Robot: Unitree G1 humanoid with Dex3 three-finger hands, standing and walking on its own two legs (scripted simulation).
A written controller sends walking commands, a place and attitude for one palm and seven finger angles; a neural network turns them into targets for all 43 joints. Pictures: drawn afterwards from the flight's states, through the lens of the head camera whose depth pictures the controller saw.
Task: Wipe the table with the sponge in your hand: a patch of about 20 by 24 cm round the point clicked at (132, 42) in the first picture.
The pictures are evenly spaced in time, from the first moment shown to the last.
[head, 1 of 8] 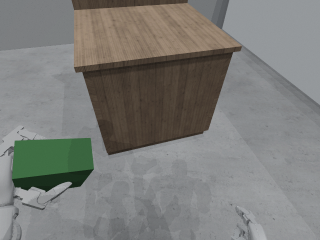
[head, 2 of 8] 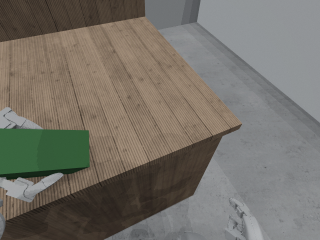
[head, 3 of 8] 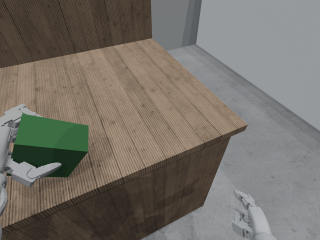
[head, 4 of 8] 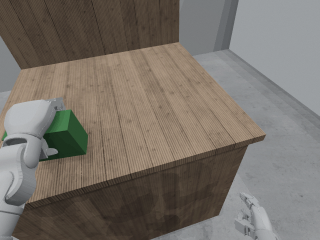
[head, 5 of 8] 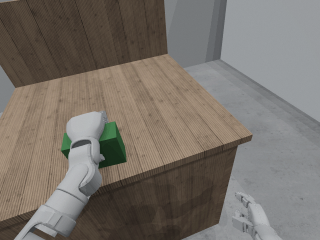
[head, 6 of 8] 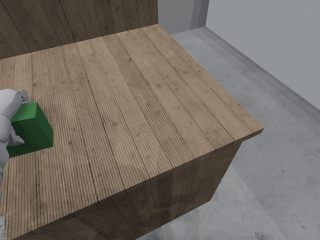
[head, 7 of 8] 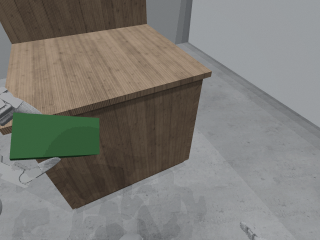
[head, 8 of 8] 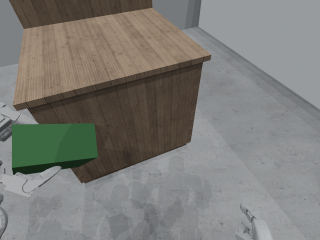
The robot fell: no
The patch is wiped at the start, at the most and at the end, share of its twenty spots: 0.00 1.00 1.00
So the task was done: yes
